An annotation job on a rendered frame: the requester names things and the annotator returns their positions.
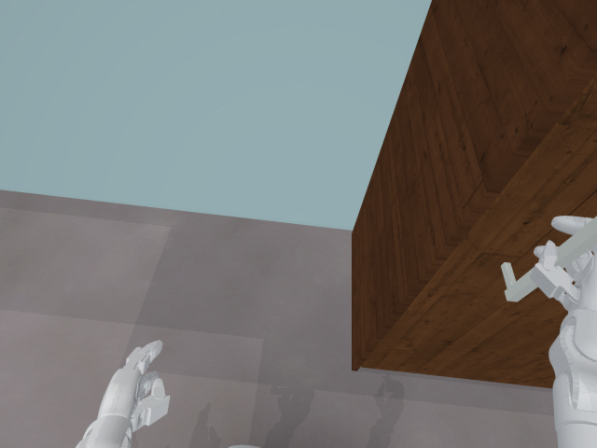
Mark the robot left forearm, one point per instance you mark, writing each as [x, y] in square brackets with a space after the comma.
[112, 431]

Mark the robot right hand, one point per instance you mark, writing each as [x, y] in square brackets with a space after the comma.
[554, 281]

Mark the handle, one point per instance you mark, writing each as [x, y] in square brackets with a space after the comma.
[570, 250]

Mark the wardrobe door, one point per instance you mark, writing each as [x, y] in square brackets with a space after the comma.
[461, 324]

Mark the robot left hand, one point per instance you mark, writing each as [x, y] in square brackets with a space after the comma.
[125, 394]

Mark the robot right forearm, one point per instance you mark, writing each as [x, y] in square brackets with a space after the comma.
[573, 356]

